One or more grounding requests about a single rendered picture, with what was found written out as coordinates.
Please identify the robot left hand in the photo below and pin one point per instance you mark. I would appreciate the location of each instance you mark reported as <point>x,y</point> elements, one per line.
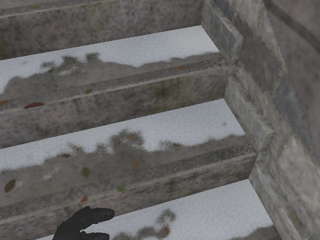
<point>82,219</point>

